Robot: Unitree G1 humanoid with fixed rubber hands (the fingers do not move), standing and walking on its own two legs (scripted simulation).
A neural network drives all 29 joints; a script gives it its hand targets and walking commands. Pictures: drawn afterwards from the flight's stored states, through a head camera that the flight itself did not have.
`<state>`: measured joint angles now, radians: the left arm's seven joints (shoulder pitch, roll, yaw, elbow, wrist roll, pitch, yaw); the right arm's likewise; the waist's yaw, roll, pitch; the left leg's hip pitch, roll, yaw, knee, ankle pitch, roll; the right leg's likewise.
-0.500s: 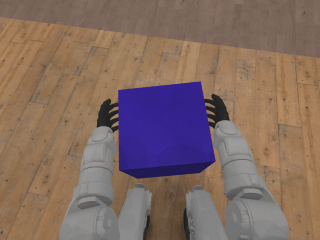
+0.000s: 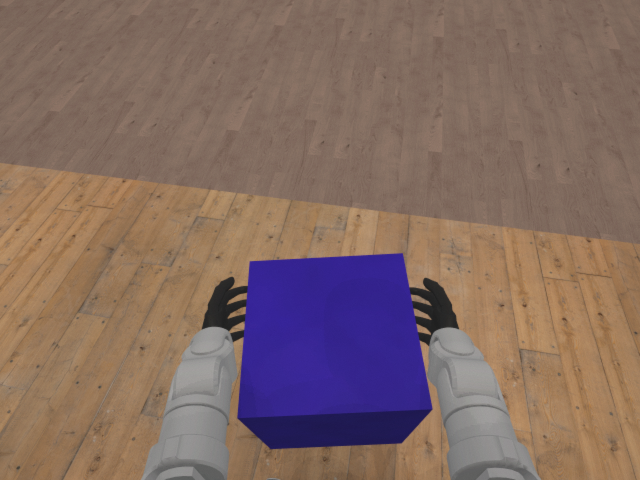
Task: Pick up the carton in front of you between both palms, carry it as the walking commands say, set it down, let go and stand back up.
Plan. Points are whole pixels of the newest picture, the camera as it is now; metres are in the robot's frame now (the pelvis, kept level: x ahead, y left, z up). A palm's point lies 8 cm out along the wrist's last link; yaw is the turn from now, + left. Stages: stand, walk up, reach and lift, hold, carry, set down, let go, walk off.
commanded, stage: reach and lift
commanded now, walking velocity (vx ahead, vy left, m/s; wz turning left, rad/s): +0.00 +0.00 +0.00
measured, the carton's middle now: (331, 359) +0.31 +0.01 -0.09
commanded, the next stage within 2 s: hold in 1.26 s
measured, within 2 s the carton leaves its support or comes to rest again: neither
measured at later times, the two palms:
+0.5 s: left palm (205, 320) +0.29 +0.16 +0.06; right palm (464, 328) +0.29 -0.15 +0.06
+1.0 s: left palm (205, 308) +0.30 +0.15 +0.07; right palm (466, 315) +0.30 -0.15 +0.07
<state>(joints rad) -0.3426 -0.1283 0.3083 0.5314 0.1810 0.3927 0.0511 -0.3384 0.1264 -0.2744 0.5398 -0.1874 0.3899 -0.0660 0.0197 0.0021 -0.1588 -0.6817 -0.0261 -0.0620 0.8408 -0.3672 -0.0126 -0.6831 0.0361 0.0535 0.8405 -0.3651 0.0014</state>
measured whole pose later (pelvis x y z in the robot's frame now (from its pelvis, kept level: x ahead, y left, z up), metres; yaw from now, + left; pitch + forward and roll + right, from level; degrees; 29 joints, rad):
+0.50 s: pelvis -0.01 +0.01 +0.04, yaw +0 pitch -4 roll +0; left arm -0.35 -0.18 0.33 0.42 0.31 0.60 0.00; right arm -0.33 0.16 -0.31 0.42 -0.30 0.60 0.00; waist 0.00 0.00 0.02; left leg -0.22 -0.02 -0.06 0.53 -0.24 0.00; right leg -0.21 0.02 0.06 0.52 -0.23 0.01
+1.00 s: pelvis +0.01 +0.00 +0.05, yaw +0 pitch -5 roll +0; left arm -0.28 -0.16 0.25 0.32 0.29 0.65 0.00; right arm -0.26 0.15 -0.23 0.32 -0.28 0.65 -0.01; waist 0.00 0.00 0.02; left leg -0.12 -0.02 -0.07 0.42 -0.21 -0.01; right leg -0.12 0.02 0.06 0.41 -0.21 0.00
